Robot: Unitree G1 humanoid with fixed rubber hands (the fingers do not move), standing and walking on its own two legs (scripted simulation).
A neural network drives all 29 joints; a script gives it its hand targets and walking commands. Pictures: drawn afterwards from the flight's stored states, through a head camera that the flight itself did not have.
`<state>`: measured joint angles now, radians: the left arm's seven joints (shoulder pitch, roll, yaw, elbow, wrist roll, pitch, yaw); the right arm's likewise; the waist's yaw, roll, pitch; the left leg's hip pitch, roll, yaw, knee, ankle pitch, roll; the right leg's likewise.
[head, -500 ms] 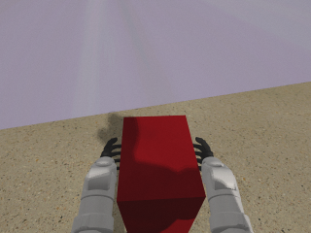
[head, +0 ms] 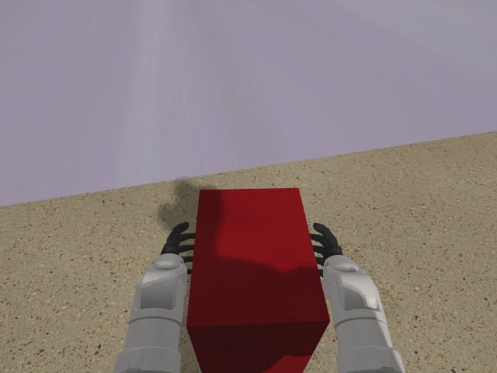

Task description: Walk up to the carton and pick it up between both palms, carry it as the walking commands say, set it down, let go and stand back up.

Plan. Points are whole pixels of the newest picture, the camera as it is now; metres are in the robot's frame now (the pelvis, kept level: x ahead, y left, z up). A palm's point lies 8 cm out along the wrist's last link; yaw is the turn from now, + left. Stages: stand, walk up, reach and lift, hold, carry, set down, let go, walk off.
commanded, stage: hold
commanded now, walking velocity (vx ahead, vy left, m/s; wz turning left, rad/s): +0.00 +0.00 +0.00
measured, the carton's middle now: (251, 287) +0.29 +0.00 -0.03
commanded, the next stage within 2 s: carry in 0.84 s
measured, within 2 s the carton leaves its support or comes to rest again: neither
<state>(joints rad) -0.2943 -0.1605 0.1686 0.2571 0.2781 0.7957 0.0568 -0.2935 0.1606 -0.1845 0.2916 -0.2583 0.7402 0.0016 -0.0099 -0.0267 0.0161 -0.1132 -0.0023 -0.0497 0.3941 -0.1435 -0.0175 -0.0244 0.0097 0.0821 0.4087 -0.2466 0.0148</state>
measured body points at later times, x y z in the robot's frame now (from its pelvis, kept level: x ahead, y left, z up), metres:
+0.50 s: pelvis +0.00 +0.00 +0.00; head -0.05 +0.01 +0.45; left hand +0.30 +0.14 +0.04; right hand +0.30 -0.14 +0.05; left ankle +0.06 +0.13 -0.74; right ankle +0.00 -0.13 -0.74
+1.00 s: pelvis -0.01 -0.02 -0.01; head -0.03 -0.01 +0.44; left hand +0.31 +0.12 +0.05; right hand +0.31 -0.15 +0.05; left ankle +0.06 +0.13 -0.74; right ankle +0.00 -0.14 -0.74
